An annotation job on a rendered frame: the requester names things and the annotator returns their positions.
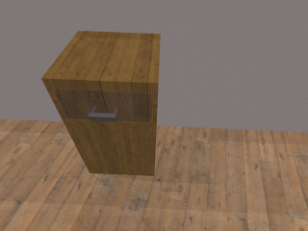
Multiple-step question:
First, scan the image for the drawer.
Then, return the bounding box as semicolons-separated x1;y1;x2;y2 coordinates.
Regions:
53;89;153;123

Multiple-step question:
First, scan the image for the handle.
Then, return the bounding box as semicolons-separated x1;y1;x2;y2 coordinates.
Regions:
88;106;118;122

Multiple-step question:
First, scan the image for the cabinet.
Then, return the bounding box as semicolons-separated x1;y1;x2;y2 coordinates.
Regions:
41;31;161;176

